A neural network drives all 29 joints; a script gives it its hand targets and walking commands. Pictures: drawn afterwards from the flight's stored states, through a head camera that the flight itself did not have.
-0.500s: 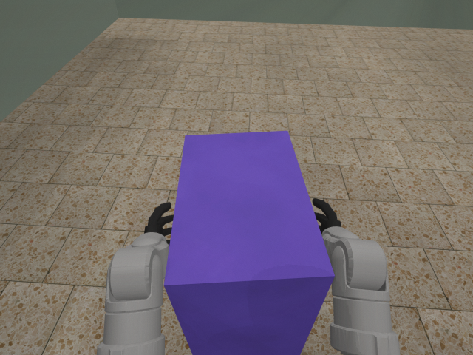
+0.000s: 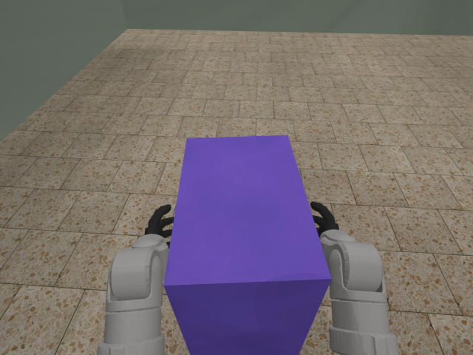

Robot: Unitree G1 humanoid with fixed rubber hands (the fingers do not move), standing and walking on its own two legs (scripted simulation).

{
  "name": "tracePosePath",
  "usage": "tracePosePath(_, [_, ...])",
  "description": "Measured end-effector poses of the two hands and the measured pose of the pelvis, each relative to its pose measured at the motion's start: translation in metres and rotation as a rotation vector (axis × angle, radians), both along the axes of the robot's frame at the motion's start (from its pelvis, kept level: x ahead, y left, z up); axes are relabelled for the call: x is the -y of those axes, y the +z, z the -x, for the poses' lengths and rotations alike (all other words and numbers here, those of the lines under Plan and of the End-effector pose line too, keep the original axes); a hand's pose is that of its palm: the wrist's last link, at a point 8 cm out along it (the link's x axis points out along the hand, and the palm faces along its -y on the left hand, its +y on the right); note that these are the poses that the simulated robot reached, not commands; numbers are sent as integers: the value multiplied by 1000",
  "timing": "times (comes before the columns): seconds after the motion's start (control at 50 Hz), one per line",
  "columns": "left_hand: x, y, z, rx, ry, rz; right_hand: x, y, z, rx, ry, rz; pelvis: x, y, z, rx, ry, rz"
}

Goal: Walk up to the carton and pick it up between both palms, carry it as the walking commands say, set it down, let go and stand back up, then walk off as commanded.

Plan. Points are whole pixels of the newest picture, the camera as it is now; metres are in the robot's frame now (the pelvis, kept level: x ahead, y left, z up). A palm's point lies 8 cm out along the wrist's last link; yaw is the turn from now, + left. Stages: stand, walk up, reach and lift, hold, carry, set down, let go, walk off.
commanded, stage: carry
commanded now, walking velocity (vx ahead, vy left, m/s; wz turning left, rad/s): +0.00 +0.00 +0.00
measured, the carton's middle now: (241, 247) +0.31 +0.00 +0.02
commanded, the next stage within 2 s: hold in 1.16 s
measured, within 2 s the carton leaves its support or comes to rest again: neither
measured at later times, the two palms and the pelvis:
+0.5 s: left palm (150, 234) +0.31 +0.15 +0.07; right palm (310, 230) +0.31 -0.13 +0.07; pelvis +0.03 +0.02 +0.00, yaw +0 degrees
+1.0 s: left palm (150, 232) +0.32 +0.16 +0.06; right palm (306, 228) +0.32 -0.12 +0.06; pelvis +0.04 +0.02 +0.00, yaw -1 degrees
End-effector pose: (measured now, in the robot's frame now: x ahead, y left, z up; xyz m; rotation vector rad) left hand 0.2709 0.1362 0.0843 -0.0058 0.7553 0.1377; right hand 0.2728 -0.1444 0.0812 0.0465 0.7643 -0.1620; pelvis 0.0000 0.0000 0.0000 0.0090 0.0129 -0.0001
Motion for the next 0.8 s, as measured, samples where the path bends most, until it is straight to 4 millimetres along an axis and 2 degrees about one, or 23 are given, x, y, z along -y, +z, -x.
tracePosePath(0.24, [-9, -19, -11, -32, 4, 10, -9, -13, -17, -32, 6, 10, -6, -1, -10, -16, -1, 4])
tracePosePath(0.42, [-18, -16, -28, -21, 15, -12, -18, -19, -33, -21, 18, -9, -13, -1, -24, -27, -1, 11])
tracePosePath(0.54, [-17, -16, -38, -4, -1, -2, -17, -15, -40, -2, 2, 2, -16, -2, -33, -24, -6, 12])
tracePosePath(0.8, [-20, -22, -46, -13, -20, -8, -20, -20, -45, -12, -7, 4, -23, -3, -42, -23, -13, 11])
